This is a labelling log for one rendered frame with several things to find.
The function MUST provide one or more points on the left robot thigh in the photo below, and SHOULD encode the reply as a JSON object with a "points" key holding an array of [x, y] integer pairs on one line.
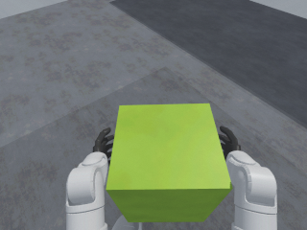
{"points": [[123, 224]]}

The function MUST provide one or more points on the robot left hand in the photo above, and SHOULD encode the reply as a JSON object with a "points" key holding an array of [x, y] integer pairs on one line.
{"points": [[100, 143]]}

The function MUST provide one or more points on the left robot forearm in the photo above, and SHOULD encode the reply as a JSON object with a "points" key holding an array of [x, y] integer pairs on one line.
{"points": [[85, 194]]}

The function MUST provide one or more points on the carton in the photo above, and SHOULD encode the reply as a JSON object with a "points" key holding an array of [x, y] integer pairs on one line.
{"points": [[167, 163]]}

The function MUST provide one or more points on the right robot forearm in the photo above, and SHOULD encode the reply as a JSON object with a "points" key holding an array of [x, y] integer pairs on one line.
{"points": [[255, 193]]}

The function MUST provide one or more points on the robot right hand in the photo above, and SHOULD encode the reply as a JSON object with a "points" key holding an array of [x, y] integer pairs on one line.
{"points": [[231, 142]]}

